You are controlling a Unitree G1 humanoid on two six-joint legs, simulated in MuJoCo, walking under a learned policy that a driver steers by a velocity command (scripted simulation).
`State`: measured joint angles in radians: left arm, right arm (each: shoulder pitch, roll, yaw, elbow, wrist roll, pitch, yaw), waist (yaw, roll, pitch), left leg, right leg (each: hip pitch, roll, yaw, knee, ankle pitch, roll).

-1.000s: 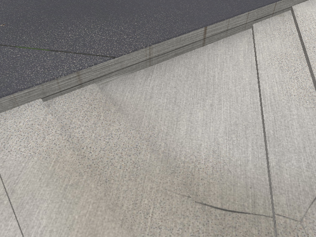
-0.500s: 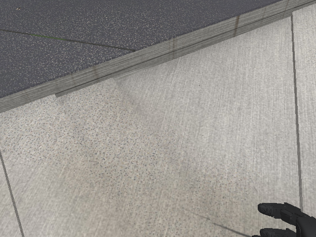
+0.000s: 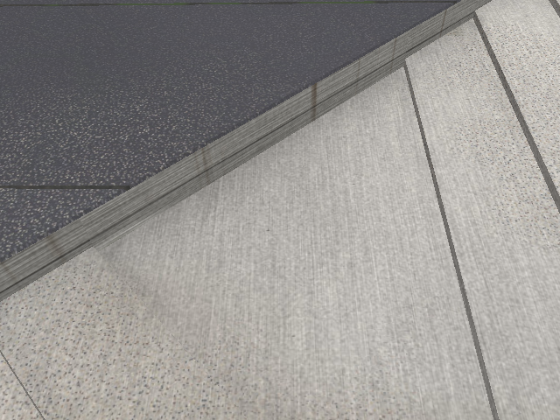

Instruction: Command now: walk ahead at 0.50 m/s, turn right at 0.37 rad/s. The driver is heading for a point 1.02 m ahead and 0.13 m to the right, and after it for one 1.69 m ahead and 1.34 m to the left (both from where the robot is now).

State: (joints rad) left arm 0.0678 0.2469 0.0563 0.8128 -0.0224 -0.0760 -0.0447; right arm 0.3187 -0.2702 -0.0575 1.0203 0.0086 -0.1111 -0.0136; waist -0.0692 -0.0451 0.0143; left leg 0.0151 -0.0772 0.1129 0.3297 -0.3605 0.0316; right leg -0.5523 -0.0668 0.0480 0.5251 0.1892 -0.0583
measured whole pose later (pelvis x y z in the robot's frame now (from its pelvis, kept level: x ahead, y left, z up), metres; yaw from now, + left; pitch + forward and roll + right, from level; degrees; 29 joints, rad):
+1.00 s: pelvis +0.60 -0.09 -0.06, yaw -13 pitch +2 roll +2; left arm 0.06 0.25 0.03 0.77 -0.01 -0.09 -0.01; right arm 0.34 -0.29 -0.06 0.92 0.02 -0.06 0.01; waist -0.09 -0.03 0.02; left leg -0.03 -0.08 0.02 0.28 -0.29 0.05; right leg -0.56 -0.07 0.03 0.57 -0.05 0.00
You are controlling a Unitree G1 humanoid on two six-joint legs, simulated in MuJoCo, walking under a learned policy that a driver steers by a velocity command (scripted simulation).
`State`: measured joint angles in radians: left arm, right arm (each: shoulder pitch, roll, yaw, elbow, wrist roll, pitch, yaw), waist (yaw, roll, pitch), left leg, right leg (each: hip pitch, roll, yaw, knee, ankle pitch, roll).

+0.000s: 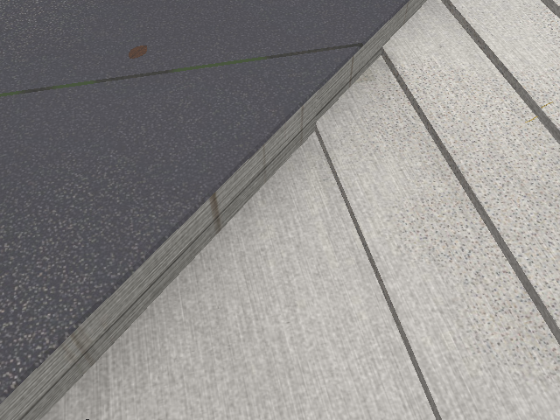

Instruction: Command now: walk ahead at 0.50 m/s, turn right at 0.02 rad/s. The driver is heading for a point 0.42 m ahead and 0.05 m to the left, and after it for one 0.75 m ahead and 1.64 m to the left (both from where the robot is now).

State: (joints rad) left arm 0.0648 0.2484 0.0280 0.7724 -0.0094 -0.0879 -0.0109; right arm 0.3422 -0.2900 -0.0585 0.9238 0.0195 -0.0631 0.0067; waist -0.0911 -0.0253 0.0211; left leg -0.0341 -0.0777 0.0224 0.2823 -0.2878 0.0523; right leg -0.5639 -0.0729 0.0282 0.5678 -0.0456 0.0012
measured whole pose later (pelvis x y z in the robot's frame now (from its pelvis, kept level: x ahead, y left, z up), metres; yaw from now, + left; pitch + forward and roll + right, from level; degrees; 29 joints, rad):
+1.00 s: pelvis +0.38 +0.01 +0.00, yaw +28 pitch +1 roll +0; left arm 0.15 0.27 0.04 0.80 0.00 0.01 0.04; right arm 0.22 -0.29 -0.08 0.80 0.00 0.03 -0.01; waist -0.04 0.00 0.05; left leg -0.35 -0.15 -0.14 0.42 -0.08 0.08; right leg -0.41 0.00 0.09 0.75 -0.37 0.05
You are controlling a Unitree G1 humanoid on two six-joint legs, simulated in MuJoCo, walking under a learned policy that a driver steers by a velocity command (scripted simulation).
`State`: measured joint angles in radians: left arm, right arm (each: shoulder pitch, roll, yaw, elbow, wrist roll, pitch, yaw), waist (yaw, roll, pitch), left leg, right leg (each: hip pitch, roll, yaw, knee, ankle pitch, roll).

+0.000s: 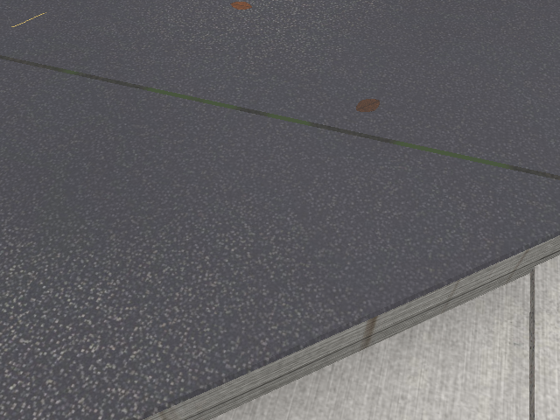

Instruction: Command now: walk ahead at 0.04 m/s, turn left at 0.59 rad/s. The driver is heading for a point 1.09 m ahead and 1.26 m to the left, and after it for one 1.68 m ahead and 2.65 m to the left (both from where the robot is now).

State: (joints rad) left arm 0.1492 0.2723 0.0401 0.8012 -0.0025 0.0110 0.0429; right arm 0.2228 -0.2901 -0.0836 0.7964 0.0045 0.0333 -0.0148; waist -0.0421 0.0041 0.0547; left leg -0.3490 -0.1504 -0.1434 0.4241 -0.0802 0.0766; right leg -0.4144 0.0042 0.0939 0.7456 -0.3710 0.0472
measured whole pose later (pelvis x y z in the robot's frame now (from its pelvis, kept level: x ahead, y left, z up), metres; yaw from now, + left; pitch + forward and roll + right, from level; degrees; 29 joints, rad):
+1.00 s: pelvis +0.01 +0.01 +0.00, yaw +34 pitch +2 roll +0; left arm 0.15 0.31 0.06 0.73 0.01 -0.02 0.02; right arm 0.14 -0.31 -0.06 0.64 0.00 0.03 -0.02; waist 0.00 0.00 0.01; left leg -0.31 -0.11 -0.18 0.53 -0.24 0.03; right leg -0.29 0.01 0.05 0.52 -0.24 0.04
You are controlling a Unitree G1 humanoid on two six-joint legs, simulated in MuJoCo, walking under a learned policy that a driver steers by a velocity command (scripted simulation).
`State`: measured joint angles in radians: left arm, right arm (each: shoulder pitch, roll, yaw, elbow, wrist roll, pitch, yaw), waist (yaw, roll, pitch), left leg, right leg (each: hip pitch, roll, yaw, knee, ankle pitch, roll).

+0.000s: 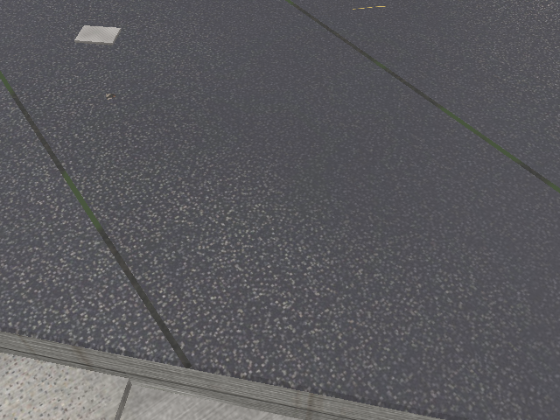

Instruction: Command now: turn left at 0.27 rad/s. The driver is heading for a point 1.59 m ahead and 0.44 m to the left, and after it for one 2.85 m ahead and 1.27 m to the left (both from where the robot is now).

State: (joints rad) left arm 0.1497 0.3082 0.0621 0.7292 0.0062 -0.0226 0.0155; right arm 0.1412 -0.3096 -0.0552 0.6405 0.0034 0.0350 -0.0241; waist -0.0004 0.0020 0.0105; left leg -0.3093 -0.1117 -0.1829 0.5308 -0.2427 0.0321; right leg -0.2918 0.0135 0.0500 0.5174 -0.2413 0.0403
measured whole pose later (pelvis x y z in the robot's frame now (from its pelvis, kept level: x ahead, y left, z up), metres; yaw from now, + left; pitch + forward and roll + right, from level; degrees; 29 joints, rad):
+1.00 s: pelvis +0.07 +0.08 +0.00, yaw +19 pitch +2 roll -1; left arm 0.23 0.33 0.06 0.74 -0.02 -0.09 0.00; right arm 0.32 -0.28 -0.06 0.65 0.01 -0.05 0.02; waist 0.00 -0.05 0.00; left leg -0.23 -0.05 0.00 0.51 -0.31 0.08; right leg -0.48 -0.07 0.00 1.13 -0.36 0.00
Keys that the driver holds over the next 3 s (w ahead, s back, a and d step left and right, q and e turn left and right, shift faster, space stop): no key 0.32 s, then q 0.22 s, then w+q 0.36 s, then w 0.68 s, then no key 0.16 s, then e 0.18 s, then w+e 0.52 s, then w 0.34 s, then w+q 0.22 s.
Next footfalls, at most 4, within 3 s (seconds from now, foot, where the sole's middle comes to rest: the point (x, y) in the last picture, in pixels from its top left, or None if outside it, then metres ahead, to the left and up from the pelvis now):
0.28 left None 0.02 0.14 -0.77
0.88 left None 0.06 0.15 -0.77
1.36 right None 0.40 0.09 -0.77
1.86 left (108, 313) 0.66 0.42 -0.59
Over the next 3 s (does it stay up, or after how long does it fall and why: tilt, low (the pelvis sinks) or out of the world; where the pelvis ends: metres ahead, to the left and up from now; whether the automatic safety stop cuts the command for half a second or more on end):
stays up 1.02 0.27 0.18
